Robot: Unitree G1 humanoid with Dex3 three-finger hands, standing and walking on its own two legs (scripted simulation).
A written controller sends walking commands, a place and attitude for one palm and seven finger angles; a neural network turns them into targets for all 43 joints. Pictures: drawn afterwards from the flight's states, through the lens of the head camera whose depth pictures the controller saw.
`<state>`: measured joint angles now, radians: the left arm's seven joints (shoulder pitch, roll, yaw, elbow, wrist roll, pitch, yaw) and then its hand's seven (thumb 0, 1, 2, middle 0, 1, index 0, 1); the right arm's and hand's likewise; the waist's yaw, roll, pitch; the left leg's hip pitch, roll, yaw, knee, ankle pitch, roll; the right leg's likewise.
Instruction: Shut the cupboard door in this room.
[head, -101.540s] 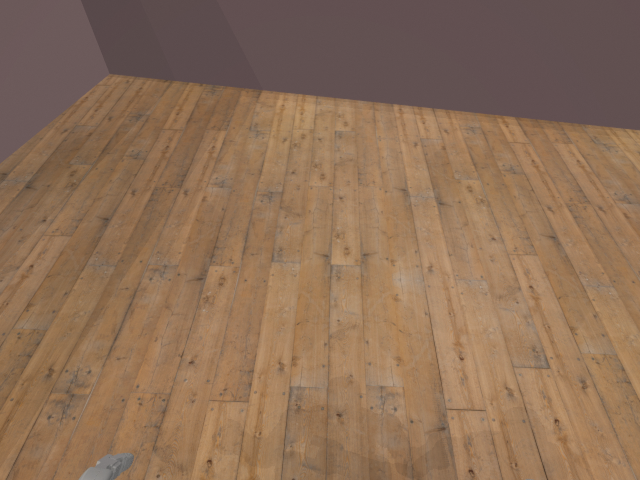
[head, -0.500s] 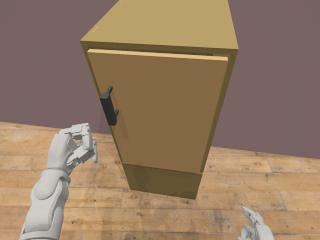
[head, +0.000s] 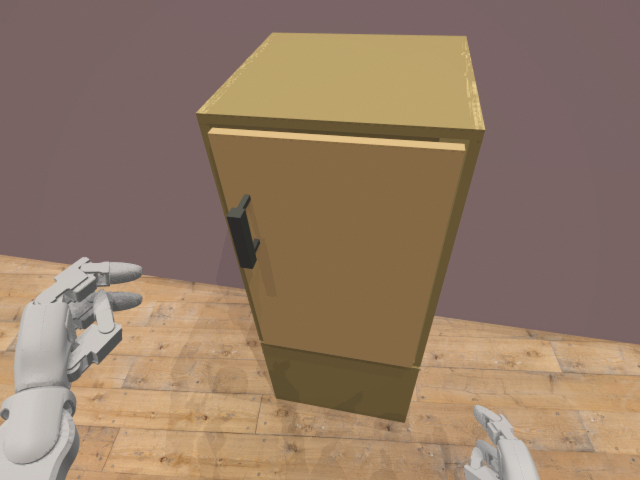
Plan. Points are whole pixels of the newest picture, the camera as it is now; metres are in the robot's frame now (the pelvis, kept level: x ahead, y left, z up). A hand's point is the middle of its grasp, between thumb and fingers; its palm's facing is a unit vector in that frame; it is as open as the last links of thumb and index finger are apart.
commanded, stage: draw the hand back to the body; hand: left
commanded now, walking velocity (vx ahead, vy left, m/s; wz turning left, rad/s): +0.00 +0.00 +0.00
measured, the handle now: (246, 231) +0.50 +0.19 +0.03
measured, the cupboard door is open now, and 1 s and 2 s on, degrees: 0 0 0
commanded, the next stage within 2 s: step back with the hand held close in 0.58 s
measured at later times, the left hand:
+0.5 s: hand (87, 339) +0.20 +0.26 +0.15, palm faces +0.46 -0.80 -0.39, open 7.3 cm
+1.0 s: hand (75, 349) +0.19 +0.26 +0.15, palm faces +0.38 -0.79 -0.48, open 7.4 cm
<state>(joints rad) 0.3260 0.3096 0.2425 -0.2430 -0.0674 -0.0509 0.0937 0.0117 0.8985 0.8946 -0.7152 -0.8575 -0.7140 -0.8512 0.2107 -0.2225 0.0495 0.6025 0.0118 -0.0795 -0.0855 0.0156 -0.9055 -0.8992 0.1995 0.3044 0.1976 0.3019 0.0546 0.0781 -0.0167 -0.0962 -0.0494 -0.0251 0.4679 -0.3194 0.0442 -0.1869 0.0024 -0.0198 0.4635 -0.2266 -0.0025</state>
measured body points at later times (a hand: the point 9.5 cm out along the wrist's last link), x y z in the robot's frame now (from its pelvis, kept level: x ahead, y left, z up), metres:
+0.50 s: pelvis +0.01 -0.01 +0.00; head -0.01 -0.04 +0.45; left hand +0.17 +0.30 +0.18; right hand +0.19 -0.22 -0.09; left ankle -0.04 +0.09 -0.74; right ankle +0.02 -0.12 -0.74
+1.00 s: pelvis -0.01 +0.01 +0.00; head -0.01 -0.01 +0.45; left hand +0.17 +0.30 +0.18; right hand +0.16 -0.25 -0.09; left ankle -0.04 +0.09 -0.74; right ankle +0.02 -0.12 -0.74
